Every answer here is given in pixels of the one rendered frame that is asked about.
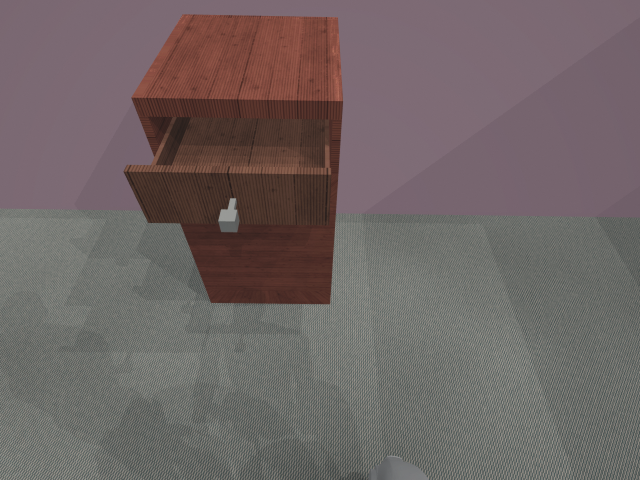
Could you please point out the handle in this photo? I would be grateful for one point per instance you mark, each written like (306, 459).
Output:
(229, 219)

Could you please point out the robot right thigh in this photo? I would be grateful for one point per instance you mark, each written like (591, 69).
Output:
(396, 470)

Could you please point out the drawer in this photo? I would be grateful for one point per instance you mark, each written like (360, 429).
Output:
(277, 169)

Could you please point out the cabinet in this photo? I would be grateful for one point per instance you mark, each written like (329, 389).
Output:
(271, 67)

